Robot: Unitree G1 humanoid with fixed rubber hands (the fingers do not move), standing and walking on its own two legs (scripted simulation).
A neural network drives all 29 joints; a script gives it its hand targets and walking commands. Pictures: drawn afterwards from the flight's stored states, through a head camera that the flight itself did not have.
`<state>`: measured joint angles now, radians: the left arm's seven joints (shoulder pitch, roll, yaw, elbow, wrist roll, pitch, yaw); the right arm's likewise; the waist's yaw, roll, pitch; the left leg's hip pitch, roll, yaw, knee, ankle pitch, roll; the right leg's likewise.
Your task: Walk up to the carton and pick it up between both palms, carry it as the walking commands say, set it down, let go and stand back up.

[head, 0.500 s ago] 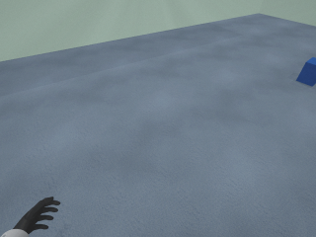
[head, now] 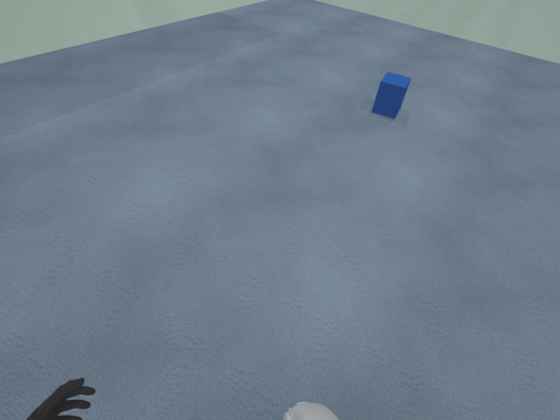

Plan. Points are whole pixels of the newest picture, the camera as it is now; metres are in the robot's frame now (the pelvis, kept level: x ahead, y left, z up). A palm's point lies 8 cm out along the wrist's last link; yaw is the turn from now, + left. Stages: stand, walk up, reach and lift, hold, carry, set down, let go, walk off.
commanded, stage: walk up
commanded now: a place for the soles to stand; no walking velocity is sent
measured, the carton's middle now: (391, 95) +2.57 -1.01 -0.62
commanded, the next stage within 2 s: none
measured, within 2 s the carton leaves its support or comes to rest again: neither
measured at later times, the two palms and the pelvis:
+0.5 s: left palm (206, 244) +0.47 +0.13 -0.04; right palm (507, 331) +0.32 -0.45 -0.09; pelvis +0.27 -0.14 -0.01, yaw -15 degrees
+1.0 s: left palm (295, 160) +0.77 -0.07 -0.05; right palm (555, 276) +0.47 -0.65 -0.10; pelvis +0.51 -0.31 -0.04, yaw -19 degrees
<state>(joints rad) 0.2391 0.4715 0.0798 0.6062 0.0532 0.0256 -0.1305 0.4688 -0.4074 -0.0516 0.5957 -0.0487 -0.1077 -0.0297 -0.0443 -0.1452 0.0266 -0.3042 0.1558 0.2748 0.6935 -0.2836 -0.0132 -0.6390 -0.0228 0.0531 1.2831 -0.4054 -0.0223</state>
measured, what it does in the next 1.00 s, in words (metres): walks ahead, turning right: right foot, then left foot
